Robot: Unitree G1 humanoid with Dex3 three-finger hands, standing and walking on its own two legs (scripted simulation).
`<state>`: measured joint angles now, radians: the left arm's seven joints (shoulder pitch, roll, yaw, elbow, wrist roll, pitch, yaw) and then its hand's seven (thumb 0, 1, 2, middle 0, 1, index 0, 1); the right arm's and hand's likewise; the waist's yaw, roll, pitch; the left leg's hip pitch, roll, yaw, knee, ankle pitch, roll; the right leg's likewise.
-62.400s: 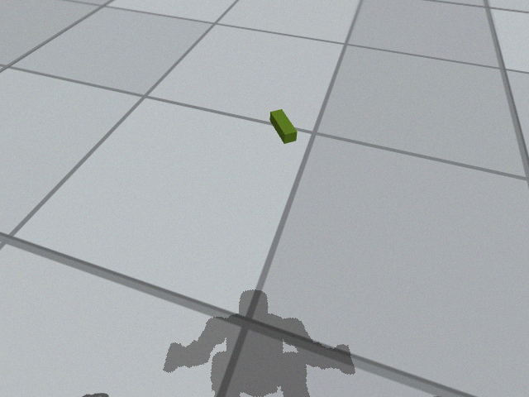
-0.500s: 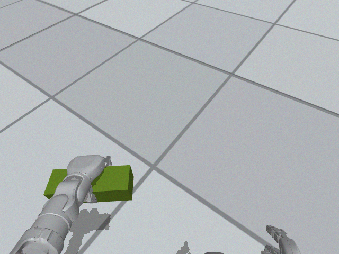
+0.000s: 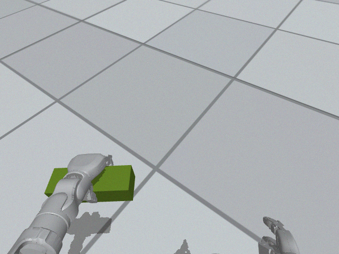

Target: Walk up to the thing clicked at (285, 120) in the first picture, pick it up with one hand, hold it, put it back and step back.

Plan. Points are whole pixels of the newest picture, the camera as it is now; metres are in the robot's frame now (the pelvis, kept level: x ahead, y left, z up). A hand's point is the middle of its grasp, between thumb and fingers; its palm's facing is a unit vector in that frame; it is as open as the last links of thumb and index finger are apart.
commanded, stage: hold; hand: left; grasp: from above
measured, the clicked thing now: (93, 184) +0.30 +0.23 -0.07
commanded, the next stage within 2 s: crouch in 0.60 s
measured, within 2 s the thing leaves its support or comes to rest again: neither
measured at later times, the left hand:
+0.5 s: hand (93, 179) +0.30 +0.22 -0.04, palm faces -0.48 -0.04 -0.88, open 10.5 cm
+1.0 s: hand (97, 184) +0.30 +0.22 -0.08, palm faces -0.49 -0.03 -0.87, open 10.6 cm
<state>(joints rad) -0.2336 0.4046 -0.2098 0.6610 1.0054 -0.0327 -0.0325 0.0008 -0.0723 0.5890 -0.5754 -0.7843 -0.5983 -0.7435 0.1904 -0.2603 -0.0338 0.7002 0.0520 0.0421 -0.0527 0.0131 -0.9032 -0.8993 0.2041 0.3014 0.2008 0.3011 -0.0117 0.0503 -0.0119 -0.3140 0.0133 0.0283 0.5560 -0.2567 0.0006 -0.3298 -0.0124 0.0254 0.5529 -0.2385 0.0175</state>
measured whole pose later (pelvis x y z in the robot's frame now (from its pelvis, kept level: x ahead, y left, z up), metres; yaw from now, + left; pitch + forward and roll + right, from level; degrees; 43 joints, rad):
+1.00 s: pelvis +0.01 +0.00 +0.00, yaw +1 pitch +4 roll +0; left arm -0.29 0.38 -0.19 0.84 1.07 -0.08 0.10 0.00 -0.12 0.70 -0.56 -0.80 -0.58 -0.76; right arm 0.19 -0.25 -0.04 0.71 0.03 0.06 -0.03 0.01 -0.89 -0.90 0.21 0.30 0.20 0.30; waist -0.03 0.02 0.00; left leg -0.38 0.01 0.02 0.58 -0.27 0.00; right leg -0.39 -0.01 0.01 0.58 -0.26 0.01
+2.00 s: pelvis -0.05 +0.00 -0.33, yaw -2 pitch +40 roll -5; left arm -1.02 0.61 0.05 1.42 1.29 -0.14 0.38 0.00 -0.08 0.60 -0.63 -0.68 -0.65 -0.63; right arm 0.20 -0.25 0.02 0.72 -0.12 -0.06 0.08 0.00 -0.91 -0.90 0.21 0.30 0.20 0.30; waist -0.28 0.02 -0.13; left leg -2.08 0.01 -0.08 2.07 -0.69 0.00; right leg -2.05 -0.01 -0.04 2.01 -0.66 0.02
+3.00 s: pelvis -0.06 +0.00 -0.43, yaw -7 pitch +36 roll -9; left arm -1.19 0.87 0.06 1.52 1.28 -0.13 0.29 0.00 -0.02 0.48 -0.67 -0.61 -0.69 -0.56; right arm 0.21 -0.28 0.18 0.66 -0.14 -0.03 0.14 0.00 -0.91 -0.90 0.21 0.30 0.20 0.30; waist -0.38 -0.02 0.05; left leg -2.33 0.01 -0.15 2.41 -0.71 0.00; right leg -2.27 0.02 -0.09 2.29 -0.65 0.04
